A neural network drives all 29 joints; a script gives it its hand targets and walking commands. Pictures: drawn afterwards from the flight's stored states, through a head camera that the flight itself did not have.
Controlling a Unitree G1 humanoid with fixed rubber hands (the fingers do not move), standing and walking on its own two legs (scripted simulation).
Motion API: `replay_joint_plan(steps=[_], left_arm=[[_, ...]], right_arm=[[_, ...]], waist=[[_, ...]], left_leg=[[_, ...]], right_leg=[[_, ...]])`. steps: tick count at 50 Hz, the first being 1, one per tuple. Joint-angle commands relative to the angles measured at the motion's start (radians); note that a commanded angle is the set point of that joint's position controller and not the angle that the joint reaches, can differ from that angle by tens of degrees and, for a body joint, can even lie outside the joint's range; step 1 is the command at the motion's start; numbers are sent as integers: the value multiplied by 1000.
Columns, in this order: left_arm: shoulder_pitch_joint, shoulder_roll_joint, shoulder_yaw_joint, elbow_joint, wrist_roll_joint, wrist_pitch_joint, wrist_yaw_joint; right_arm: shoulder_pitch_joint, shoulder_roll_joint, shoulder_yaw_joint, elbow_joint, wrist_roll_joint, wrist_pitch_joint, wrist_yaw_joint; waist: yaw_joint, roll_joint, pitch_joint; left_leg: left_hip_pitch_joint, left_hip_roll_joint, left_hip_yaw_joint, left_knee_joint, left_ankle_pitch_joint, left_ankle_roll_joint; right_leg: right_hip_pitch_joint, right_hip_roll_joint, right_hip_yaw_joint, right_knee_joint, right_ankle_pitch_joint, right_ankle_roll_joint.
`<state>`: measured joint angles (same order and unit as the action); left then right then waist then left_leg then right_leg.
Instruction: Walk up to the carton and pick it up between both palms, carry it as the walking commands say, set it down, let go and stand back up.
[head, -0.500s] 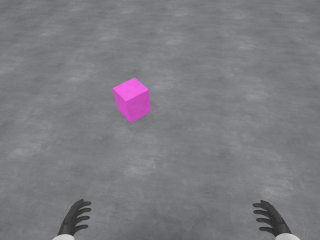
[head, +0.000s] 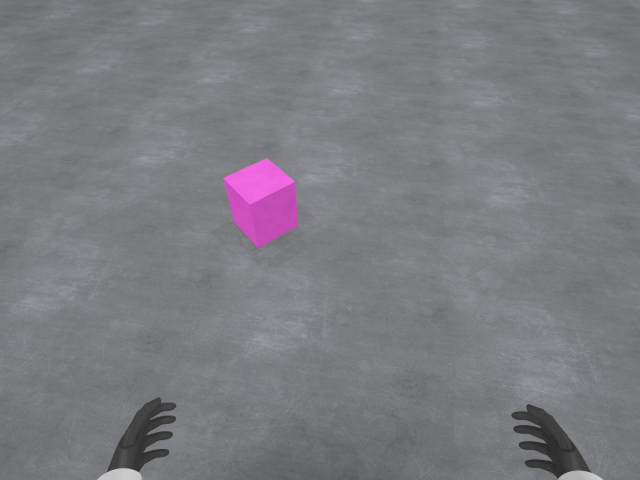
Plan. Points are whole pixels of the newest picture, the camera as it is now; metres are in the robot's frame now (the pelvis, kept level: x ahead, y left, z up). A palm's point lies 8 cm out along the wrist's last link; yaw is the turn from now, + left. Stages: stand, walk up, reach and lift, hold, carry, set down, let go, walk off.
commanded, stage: stand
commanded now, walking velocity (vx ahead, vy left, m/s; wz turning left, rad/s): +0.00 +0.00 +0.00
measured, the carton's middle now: (262, 203) +1.24 +0.26 -0.63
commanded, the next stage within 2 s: walk up in 0.32 s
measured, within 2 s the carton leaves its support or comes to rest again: neither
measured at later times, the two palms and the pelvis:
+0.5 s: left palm out of the picture +0.14 +0.26 -0.06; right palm out of the picture +0.13 -0.29 -0.07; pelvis -0.02 +0.00 +0.00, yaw +0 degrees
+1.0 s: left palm (16, 459) +0.17 +0.42 -0.08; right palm (535, 479) +0.13 -0.23 -0.05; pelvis +0.05 +0.10 +0.00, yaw +1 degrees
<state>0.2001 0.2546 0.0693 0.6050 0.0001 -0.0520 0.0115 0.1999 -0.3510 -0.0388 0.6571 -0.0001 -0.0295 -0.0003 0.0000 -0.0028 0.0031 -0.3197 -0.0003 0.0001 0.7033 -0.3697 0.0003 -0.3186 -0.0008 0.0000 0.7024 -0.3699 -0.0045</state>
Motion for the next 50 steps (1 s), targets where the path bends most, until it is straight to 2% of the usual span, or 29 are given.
replay_joint_plan(steps=[1,2,6,7,12,16,18,22,25,26,27,28,29,31,32,33,35,37,38,39,40,41,42,43,44,46,47,49,50], left_arm=[[-70,263,44,2,28,-34,-5],[-62,279,51,5,37,-32,-6],[-23,279,40,15,25,-26,-3],[-61,286,48,4,29,-28,-4],[-59,294,49,21,21,-25,-2],[-70,259,35,26,25,-17,-6],[-78,284,41,27,33,-30,-11],[-49,272,35,19,17,-26,-10],[-75,292,37,21,22,-27,-6],[76,406,96,5,40,-51,-25],[184,456,111,40,47,-66,-25],[223,488,131,53,51,-75,-19],[188,484,131,31,50,-79,-16],[115,454,130,9,38,-84,-14],[103,452,135,13,43,-88,-15],[87,465,131,-9,51,-85,-20],[60,456,132,-18,50,-83,-29],[-57,479,132,-35,56,-76,-37],[-135,463,125,-51,63,-71,-39],[-105,391,106,-37,71,-58,-37],[-38,262,66,-35,59,-51,-33],[13,231,38,-49,40,-43,-25],[-36,366,67,-46,37,-36,-23],[-8,398,72,-24,30,-27,-37],[17,405,69,-10,14,-28,-52],[40,429,91,21,19,-20,-50],[47,408,87,16,21,-20,-50],[37,397,79,27,28,-15,-53],[39,389,76,34,25,-10,-54]], right_arm=[[-66,-198,-55,-20,-33,-41,-3],[-40,-175,-61,-7,-22,-41,-4],[-75,-211,-68,-23,-24,-31,-3],[-39,-184,-63,-24,-15,-33,-5],[-66,-169,-42,-14,-27,-36,-3],[-85,-195,-57,-20,-29,-40,-9],[-43,-181,-51,-13,-23,-37,-10],[-61,-198,-62,-18,-23,-28,-8],[-58,-213,-62,3,-27,-37,-6],[29,-257,-87,-35,-39,-47,37],[-38,-260,-81,-49,-41,-40,55],[-105,-245,-70,-78,-48,-35,62],[-101,-268,-72,-77,-50,-34,67],[-15,-276,-84,-55,-45,-38,77],[-15,-269,-84,-45,-42,-39,83],[-16,-259,-84,-52,-49,-41,97],[-14,-241,-82,-55,-43,-42,113],[68,-266,-91,-27,-28,-42,121],[206,-276,-106,12,-21,-41,113],[355,-304,-132,76,-28,-53,95],[422,-386,-151,89,-33,-68,66],[323,-423,-136,41,-37,-79,52],[177,-437,-133,-12,-21,-72,47],[148,-458,-143,-10,-24,-77,42],[118,-432,-140,-7,-20,-83,35],[167,-356,-116,-15,-26,-84,34],[190,-343,-120,-34,-12,-92,37],[270,-333,-122,-8,-17,-97,34],[281,-341,-124,12,-20,-99,30]], waist=[[-2,5,-76],[5,-44,-74],[7,21,-80],[-19,-21,-51],[3,37,-53],[10,1,-42],[-17,-39,-35],[-8,5,-17],[-11,-22,-23],[47,-79,-102],[100,-148,-7],[129,-189,91],[121,-89,110],[69,-61,135],[68,-80,134],[50,-146,117],[40,-194,108],[-26,-271,69],[-105,-263,14],[-164,-69,-48],[-185,280,-24],[-112,359,42],[-72,182,139],[-63,139,141],[-27,76,143],[-30,38,90],[-31,74,72],[-69,127,56],[-61,85,82]], left_leg=[[51,77,-95,-103,260,80],[50,77,-97,-104,272,78],[23,81,-116,-88,234,82],[29,73,-99,-95,229,75],[42,86,-105,-137,268,86],[6,80,-117,-131,194,82],[11,77,-104,-102,188,78],[38,70,-108,-129,168,73],[16,64,-110,-114,162,67],[-189,33,-143,-16,-243,121],[-463,-13,-47,158,-258,92],[-612,14,-30,315,-164,68],[-614,43,-101,364,-105,63],[-548,61,-107,369,-25,47],[-514,65,-92,337,-16,42],[-453,75,-53,269,-28,22],[-314,64,-5,197,-44,24],[-136,60,21,70,-30,42],[88,84,26,-46,67,40],[280,14,-20,-128,56,29],[428,97,-298,-293,-183,49],[300,265,-745,-517,-403,97],[76,270,-815,-598,-615,93],[43,277,-817,-606,-689,87],[16,256,-786,-580,-550,90],[57,210,-625,-534,-407,82],[80,201,-605,-510,-381,100],[116,172,-538,-545,-294,21],[98,160,-503,-550,-197,-15]], right_leg=[[40,-104,136,-128,249,-79],[66,-92,96,-130,278,-71],[61,-109,148,-146,224,-85],[32,-116,158,-166,204,-90],[44,-94,113,-128,229,-68],[47,-76,99,-140,163,-69],[29,-95,136,-153,158,-79],[11,-104,163,-193,118,-78],[19,-138,204,-211,139,-84],[203,-169,268,-249,-378,-144],[322,-287,450,-397,-652,-221],[343,-410,606,-505,-706,-255],[306,-434,604,-520,-635,-256],[218,-390,519,-510,-512,-215],[205,-362,473,-500,-432,-180],[170,-329,356,-475,-368,-227],[94,-313,307,-467,-302,-229],[-12,-298,226,-427,-322,-195],[-105,-250,127,-297,-285,-150],[-188,-156,48,12,-234,-126],[-433,-41,-67,446,-184,-62],[-572,24,17,602,-173,-44],[-549,-37,107,604,-110,-48],[-500,-71,122,599,-55,-53],[-435,-83,95,576,32,-40],[-404,-101,66,508,40,-24],[-420,-94,55,484,50,-28],[-437,-92,41,453,165,-6],[-426,-95,46,429,210,0]])
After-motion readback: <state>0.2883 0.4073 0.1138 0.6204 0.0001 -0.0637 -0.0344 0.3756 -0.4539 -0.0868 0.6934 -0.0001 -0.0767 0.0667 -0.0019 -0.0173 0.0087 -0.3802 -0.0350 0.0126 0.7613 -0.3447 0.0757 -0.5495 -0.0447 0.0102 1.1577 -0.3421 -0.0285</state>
